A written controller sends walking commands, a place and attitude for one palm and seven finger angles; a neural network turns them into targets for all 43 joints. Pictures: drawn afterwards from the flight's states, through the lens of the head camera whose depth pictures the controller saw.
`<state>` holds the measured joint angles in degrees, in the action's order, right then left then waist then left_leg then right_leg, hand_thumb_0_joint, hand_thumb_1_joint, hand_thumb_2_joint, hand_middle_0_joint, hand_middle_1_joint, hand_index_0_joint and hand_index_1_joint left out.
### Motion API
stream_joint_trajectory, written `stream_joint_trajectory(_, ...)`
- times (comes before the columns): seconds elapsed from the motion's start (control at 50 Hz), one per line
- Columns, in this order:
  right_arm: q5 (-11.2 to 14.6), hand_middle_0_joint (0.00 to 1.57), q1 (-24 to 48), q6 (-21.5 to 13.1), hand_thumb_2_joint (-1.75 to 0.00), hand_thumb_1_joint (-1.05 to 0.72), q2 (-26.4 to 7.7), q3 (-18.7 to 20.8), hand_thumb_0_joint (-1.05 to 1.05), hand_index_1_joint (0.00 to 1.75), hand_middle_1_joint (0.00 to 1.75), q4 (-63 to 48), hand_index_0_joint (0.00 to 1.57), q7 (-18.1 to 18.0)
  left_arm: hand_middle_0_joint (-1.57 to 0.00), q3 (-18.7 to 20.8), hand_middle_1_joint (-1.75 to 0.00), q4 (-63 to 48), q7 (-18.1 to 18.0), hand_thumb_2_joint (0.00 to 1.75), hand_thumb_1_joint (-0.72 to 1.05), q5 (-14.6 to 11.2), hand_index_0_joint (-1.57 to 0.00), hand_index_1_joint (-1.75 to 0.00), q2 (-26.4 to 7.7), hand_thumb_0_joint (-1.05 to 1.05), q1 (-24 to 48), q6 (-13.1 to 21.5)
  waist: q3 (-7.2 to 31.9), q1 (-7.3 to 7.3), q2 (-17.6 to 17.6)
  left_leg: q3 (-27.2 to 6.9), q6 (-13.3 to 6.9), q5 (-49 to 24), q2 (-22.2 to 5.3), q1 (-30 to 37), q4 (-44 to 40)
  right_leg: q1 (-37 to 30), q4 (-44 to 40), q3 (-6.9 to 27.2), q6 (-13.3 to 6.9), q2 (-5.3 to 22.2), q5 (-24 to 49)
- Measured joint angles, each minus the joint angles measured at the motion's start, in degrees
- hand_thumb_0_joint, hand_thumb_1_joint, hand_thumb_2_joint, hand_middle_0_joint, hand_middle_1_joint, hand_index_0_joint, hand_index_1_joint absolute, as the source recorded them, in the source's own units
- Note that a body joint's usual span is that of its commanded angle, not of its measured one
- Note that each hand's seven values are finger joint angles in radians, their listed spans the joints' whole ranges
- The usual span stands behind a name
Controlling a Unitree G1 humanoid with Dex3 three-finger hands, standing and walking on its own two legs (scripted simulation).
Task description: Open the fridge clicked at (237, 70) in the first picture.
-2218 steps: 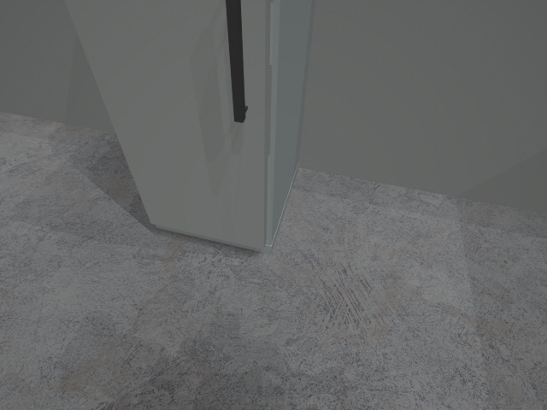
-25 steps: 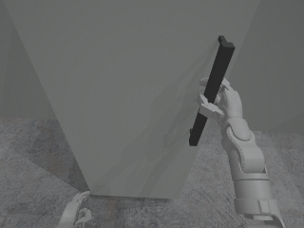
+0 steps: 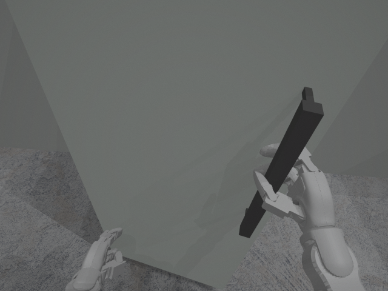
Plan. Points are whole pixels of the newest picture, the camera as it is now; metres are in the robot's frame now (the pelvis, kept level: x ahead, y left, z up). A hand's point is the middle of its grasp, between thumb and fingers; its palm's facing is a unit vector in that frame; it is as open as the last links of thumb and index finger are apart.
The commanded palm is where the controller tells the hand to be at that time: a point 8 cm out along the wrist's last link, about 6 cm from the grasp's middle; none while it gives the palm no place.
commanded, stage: walk backward, drawing the door open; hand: right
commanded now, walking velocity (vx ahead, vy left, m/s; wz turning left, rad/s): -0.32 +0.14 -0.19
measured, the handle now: (269, 178) +0.29 -0.11 +0.15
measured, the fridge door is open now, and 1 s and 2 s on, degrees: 14 41 73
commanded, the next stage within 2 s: stop walking and hold the door back in 1.94 s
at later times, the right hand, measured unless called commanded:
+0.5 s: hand (247, 255) +0.15 -0.05 +0.17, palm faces +0.03 +0.98 -0.20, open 7.4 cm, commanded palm +0.12 -0.10 +0.18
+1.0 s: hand out of the picture +0.05 +0.04 +0.16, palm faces +0.25 +0.94 -0.22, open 7.8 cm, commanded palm +0.01 +0.00 +0.17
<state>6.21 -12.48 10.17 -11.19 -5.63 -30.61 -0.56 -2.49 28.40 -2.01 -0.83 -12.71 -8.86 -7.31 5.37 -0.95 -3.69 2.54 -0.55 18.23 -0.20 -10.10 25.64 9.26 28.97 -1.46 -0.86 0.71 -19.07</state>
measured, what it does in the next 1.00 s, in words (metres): steps to the left, turning right: right foot, then left foot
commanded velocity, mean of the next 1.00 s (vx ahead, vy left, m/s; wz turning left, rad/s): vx -0.20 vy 0.32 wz -0.59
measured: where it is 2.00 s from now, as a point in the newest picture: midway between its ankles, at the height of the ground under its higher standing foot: outside the picture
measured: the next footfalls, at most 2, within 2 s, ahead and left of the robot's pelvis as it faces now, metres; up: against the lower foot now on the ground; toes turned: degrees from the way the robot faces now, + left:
right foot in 0.56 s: -0.11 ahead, -0.07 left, +0.00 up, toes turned -10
left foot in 0.86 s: -0.14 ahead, +0.30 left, +0.00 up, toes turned -19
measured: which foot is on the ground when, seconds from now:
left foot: down 0.00-0.56, up 0.58-0.84, down 0.86-1.00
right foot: down 0.00-0.28, up 0.30-0.54, down 0.56-0.88, up 0.90-1.00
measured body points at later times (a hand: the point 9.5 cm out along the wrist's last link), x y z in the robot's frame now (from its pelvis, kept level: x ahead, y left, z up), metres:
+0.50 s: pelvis -0.11 +0.05 +0.00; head -0.08 +0.07 +0.44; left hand +0.06 +0.27 -0.10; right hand +0.14 -0.10 +0.18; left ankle -0.05 +0.11 -0.74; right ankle -0.14 -0.08 -0.70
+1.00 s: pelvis -0.19 +0.22 +0.00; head -0.12 +0.21 +0.44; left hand +0.06 +0.35 -0.12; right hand +0.03 -0.01 +0.18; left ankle -0.18 +0.32 -0.74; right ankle -0.22 +0.08 -0.68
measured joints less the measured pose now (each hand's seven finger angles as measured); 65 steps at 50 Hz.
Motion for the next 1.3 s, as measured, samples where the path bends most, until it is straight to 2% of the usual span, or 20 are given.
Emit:
stream_joint_trajectory(0.08, -1.7, 0.39, -1.6, -5.9, -0.72, -0.60, 0.9, -0.9, -0.04, 1.32, 1.39, 1.1, 0.28, -1.7, -0.20, 0.6, -0.30, -1.0, -0.4, 0.90, 0.90, 0.5, -0.20, -0.30, -0.1, 0.01, 1.8, -1.0, -2.5, 0.43, -0.9, 0.3, 0.5, -2.6, -0.4, -2.1, 2.3, 0.7, -0.8, 0.3, 0.5, -0.2, 2.6)
stream_joint_trajectory(0.18, -2.2, 0.42, -2.1, -8.9, -0.72, -0.59, 0.5, 0.9, -0.05, 1.32, 1.40, 1.9, 0.26, -2.9, -0.20, 0.7, -0.30, -2.6, -0.2, 0.90, 0.90, 0.9, -0.20, -0.30, 1.4, 0.01, 1.2, -0.7, -3.9, 1.08, -0.7, 0.0, 0.7, -2.9, -0.3, -5.3, 6.7, -0.2, -4.2, 0.0, 1.3, -0.1, 3.3)
stream_joint_trajectory(0.26, -2.6, 0.45, -1.2, -10.8, -0.74, -0.58, 0.8, 3.0, -0.07, 1.34, 1.40, 2.8, 0.23, -4.0, -0.20, 0.8, -0.30, -1.6, 0.0, 0.90, 0.90, 1.1, -0.21, -0.30, 2.2, 0.01, 0.9, 0.3, -5.0, 1.50, -0.5, 0.5, -2.5, -1.1, 0.5, -5.5, 5.0, 1.9, -2.7, 0.4, 3.3, 0.7, 2.5)
stream_joint_trajectory(0.36, -4.0, 0.45, 1.6, -12.7, -0.72, -0.59, 1.7, 3.4, -0.08, 1.34, 1.40, 4.8, 0.22, -4.1, -0.20, 1.9, -0.30, 0.1, -0.8, 0.90, 0.90, 0.9, -0.21, -0.30, 1.7, 0.01, 0.2, 1.5, -7.6, 2.46, 0.2, 2.3, -3.3, -4.7, 0.2, -6.6, 3.3, 11.4, 15.8, 2.5, 0.5, -1.4, -3.9)
stream_joint_trajectory(0.44, -6.8, 0.43, 2.0, -13.1, -0.69, -0.61, 2.4, 2.2, -0.08, 1.29, 1.39, 3.9, 0.19, -4.6, -0.20, 2.0, -0.30, 1.1, -1.5, 0.90, 0.90, 1.8, -0.20, -0.30, 1.9, 0.01, -0.5, 3.0, -8.7, 3.36, 2.1, 3.1, -4.3, -6.7, -0.3, -7.8, 2.9, 14.9, 24.2, 1.5, 0.6, -2.1, -5.2)
stream_joint_trajectory(0.5, -8.3, 0.39, 2.8, -12.5, -0.68, -0.62, 2.2, 0.4, -0.09, 1.23, 1.37, 3.0, 0.16, -4.7, -0.20, 1.9, -0.30, 1.4, -1.8, 0.90, 0.90, 2.1, -0.20, -0.30, 2.0, 0.01, -1.2, 4.1, -9.1, 4.78, 2.2, 5.2, -4.7, -7.6, -0.2, -8.7, 3.1, 13.4, 20.9, -0.3, 0.9, -0.6, -3.6)
stream_joint_trajectory(0.56, -9.4, 0.36, 4.4, -11.3, -0.68, -0.63, 1.5, -1.7, -0.09, 1.15, 1.34, 1.7, 0.13, -4.5, -0.19, 1.9, -0.30, 1.2, -1.9, 0.90, 0.90, 2.1, -0.20, -0.30, 1.8, 0.01, -2.2, 6.0, -9.2, 5.74, 1.3, 7.8, -4.9, -7.3, 0.2, -11.1, 5.9, 8.2, 8.3, -1.5, 1.0, 0.8, 2.1)
stream_joint_trajectory(0.66, -8.6, 0.34, 8.8, -11.9, -0.72, -0.65, -1.3, -3.4, -0.09, 1.09, 1.30, 3.9, 0.10, -3.7, -0.19, 1.9, -0.30, 3.8, -1.1, 0.90, 0.90, 2.7, -0.20, -0.30, 4.9, 0.01, -2.4, 9.1, -12.2, 6.40, 2.7, 0.4, 1.1, 4.1, 1.8, -20.0, 32.3, 7.2, 1.4, 2.3, 1.6, -0.4, 5.8)
stream_joint_trajectory(0.72, -8.7, 0.34, 10.7, -12.2, -0.73, -0.65, -1.2, -4.4, -0.08, 1.11, 1.28, 5.1, 0.10, -2.5, -0.20, 1.3, -0.30, 6.0, -0.1, 0.90, 0.90, 2.4, -0.20, -0.30, 5.7, 0.01, -2.2, 10.9, -13.4, 5.32, 0.7, -1.9, 2.2, 3.2, 2.9, -20.8, 36.6, 8.1, -3.2, 6.8, 3.1, 2.1, 10.6)
stream_joint_trajectory(0.84, -8.5, 0.36, 12.9, -12.4, -0.79, -0.61, -1.4, -3.4, -0.09, 1.10, 1.29, 4.6, 0.11, -1.9, -0.20, 1.8, -0.30, 7.9, 1.0, 0.89, 0.90, 0.8, -0.21, -0.30, 6.8, 0.01, -0.3, 12.3, -12.7, 1.91, 1.1, -5.1, 2.9, 2.1, 0.2, -5.8, 9.9, 12.8, -4.3, 12.0, 7.2, 4.8, 13.8)
stream_joint_trajectory(0.86, -8.2, 0.36, 13.1, -12.7, -0.80, -0.61, -1.8, -2.5, -0.10, 1.10, 1.29, 4.4, 0.11, -1.9, -0.20, 1.9, -0.30, 8.0, 1.1, 0.89, 0.90, 0.6, -0.21, -0.30, 6.9, 0.01, 0.3, 12.4, -12.2, 1.70, 1.6, -4.8, 3.0, 0.8, -0.2, -2.8, 4.9, 14.3, -3.3, 12.9, 7.5, 4.6, 13.7)
stream_joint_trajectory(0.9, -7.8, 0.37, 13.3, -13.1, -0.82, -0.60, -0.8, -1.1, -0.10, 1.10, 1.30, 4.8, 0.11, -2.2, -0.20, 2.7, -0.30, 8.9, 1.0, 0.89, 0.90, 0.0, -0.21, -0.30, 5.4, 0.01, 3.0, 12.0, -14.1, 2.49, -1.2, -1.8, 2.0, 0.3, 2.1, -1.7, 3.4, 16.7, 1.7, 14.5, 4.9, 5.9, 8.1)
stream_joint_trajectory(0.96, -7.2, 0.36, 13.2, -12.4, -0.84, -0.59, -0.3, -1.2, -0.09, 1.12, 1.29, 5.4, 0.12, -1.5, -0.20, 4.3, -0.30, 9.4, -0.5, 0.89, 0.90, -0.6, -0.21, -0.30, 3.8, 0.01, 3.9, 11.7, -14.4, 3.60, 0.1, 1.7, -0.5, 0.7, 0.3, -1.7, 4.9, 21.0, 21.4, 7.2, 2.6, 2.2, -7.0)
stream_joint_trajectory(1.0, -7.6, 0.36, 12.3, -12.4, -0.84, -0.59, 0.3, -1.5, -0.09, 1.13, 1.29, 5.2, 0.12, -0.7, -0.20, 4.6, -0.30, 8.8, -1.6, 0.89, 0.90, 0.0, -0.21, -0.30, 3.1, 0.01, 3.5, 11.8, -13.8, 3.55, 2.2, 3.0, -1.6, 0.9, -1.0, -2.0, 5.3, 20.4, 28.1, 1.5, 2.2, 0.6, -10.0)
stream_joint_trajectory(1.08, -8.3, 0.37, 11.4, -13.1, -0.84, -0.57, 0.4, -2.4, -0.10, 1.12, 1.31, 3.7, 0.13, 0.3, -0.20, 4.6, -0.30, 5.6, -2.9, 0.90, 0.90, 1.0, -0.20, -0.30, 1.7, 0.01, 2.5, 12.9, -12.1, 4.29, 3.8, 7.1, -3.1, 2.3, -1.9, -5.8, 9.6, 12.4, 13.3, -6.4, 2.4, 0.0, -2.2)
stream_joint_trajectory(1.1, -8.6, 0.37, 11.6, -13.1, -0.84, -0.58, 0.4, -2.5, -0.11, 1.10, 1.32, 2.9, 0.13, 0.0, -0.20, 4.6, -0.30, 4.7, -2.9, 0.90, 0.90, 1.2, -0.20, -0.30, 1.2, 0.01, 2.5, 13.5, -11.8, 4.01, 3.3, 7.7, -3.0, 3.1, -1.5, -8.8, 14.4, 9.2, 6.5, -6.5, 0.9, 0.5, 3.1)
stream_joint_trajectory(1.14, -8.8, 0.38, 14.1, -14.8, -0.83, -0.59, -0.6, -1.8, -0.13, 1.07, 1.33, 3.8, 0.11, -0.3, -0.19, 5.4, -0.30, 4.9, -2.5, 0.90, 0.90, 2.0, -0.20, -0.30, 2.4, 0.01, 4.0, 14.3, -14.6, 3.87, 5.4, 3.5, -0.7, 8.1, -0.6, -14.6, 27.7, 9.0, 5.9, -5.4, -1.1, -0.2, 2.5)
stream_joint_trajectory(1.2, -8.7, 0.38, 16.1, -15.6, -0.85, -0.59, -1.7, -0.7, -0.12, 1.08, 1.32, 5.5, 0.11, -0.1, -0.19, 4.2, -0.30, 5.6, -1.2, 0.90, 0.90, 2.6, -0.20, -0.30, 3.5, 0.01, 4.6, 13.9, -18.1, 4.14, 5.4, -0.7, 1.3, 8.9, 2.3, -20.9, 40.7, 8.1, 3.2, -0.4, 1.6, 1.5, 5.3)
stream_joint_trajectory(1.24, -8.4, 0.37, 16.6, -15.2, -0.86, -0.59, -1.7, -0.3, -0.12, 1.09, 1.31, 6.0, 0.11, 0.1, -0.19, 3.8, -0.30, 6.3, -0.6, 0.90, 0.90, 2.5, -0.20, -0.30, 3.7, 0.01, 4.4, 13.9, -19.1, 3.57, 3.5, -2.2, 2.1, 4.5, 2.1, -23.2, 41.0, 8.1, 0.3, 3.3, 3.2, 4.0, 8.2)
stream_joint_trajectory(1.3, -7.5, 0.36, 16.6, -14.1, -0.89, -0.58, -1.2, 0.5, -0.11, 1.10, 1.30, 6.4, 0.11, 0.6, -0.20, 3.8, -0.30, 6.9, 0.2, 0.90, 0.90, 1.3, -0.21, -0.30, 3.8, 0.01, 3.1, 13.8, -18.9, 1.18, 1.0, -4.5, 2.4, -1.4, -0.4, -19.7, 28.5, 8.6, -1.8, 7.0, 5.4, 7.4, 10.4)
